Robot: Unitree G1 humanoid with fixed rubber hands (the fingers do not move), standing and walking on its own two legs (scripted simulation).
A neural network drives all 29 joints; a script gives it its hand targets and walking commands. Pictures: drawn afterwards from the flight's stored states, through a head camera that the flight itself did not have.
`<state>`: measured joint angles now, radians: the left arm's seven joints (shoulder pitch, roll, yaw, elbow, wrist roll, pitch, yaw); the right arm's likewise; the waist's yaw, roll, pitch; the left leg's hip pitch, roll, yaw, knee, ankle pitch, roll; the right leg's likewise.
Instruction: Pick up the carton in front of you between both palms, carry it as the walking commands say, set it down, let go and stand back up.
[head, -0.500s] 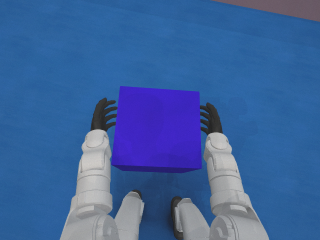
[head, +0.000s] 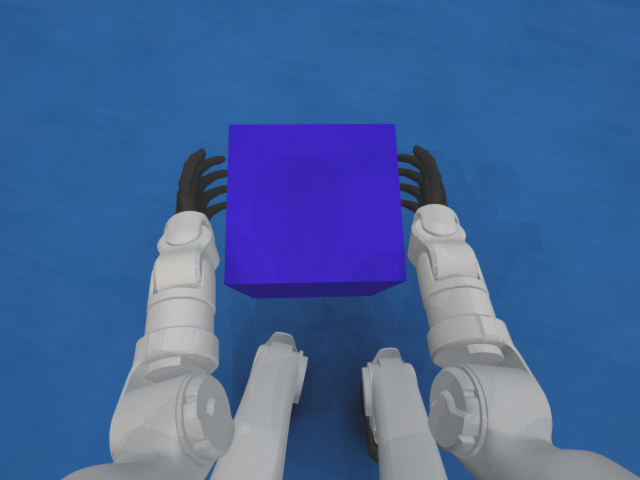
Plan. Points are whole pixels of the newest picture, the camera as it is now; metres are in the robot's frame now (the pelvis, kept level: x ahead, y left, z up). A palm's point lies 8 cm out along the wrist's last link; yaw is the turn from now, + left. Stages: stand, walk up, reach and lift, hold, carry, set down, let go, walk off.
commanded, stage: set down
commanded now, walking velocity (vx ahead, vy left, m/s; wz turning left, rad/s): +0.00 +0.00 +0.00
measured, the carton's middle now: (312, 225) +0.44 +0.07 -0.17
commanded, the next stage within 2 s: none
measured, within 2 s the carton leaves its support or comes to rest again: rests again in 1.16 s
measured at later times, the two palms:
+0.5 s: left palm (223, 228) +0.44 +0.22 -0.25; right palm (389, 208) +0.51 -0.06 -0.25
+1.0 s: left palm (242, 232) +0.46 +0.21 -0.35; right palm (386, 202) +0.55 -0.07 -0.34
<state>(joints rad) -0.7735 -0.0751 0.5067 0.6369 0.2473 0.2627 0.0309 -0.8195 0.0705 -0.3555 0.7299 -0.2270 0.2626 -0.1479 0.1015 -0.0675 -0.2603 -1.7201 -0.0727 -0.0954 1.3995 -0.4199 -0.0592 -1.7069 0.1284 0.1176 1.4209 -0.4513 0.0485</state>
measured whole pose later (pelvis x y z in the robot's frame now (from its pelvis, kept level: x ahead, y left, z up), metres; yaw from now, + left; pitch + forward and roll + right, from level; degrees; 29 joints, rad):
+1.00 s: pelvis -0.01 -0.01 -0.19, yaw +1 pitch +46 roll +3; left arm -1.17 0.08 0.44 0.72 0.05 0.25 0.11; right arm -1.45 -0.22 -0.13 1.08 -0.06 0.21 -0.17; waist 0.12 -0.09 0.14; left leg -2.28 -0.09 -0.07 2.06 -0.58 -0.11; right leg -2.29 0.20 0.08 2.10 -0.60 0.06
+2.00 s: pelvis -0.02 -0.02 -0.21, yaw +2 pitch +40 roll +3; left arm -1.28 0.14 0.58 0.95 0.19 0.10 -0.04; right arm -1.47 -0.26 -0.17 1.16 -0.08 0.11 -0.03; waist 0.13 -0.07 0.23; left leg -2.28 -0.04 -0.05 2.14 -0.57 -0.09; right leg -2.30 0.13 0.03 2.20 -0.60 0.01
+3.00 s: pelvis -0.01 -0.01 -0.05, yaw +4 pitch +46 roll +2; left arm -1.04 0.21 0.34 0.73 -0.12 0.18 0.08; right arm -1.24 -0.37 -0.09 0.89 0.03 0.22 -0.04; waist 0.15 -0.01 -0.01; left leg -1.95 -0.03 -0.02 1.57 -0.42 -0.03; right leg -1.93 0.06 0.05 1.63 -0.50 0.01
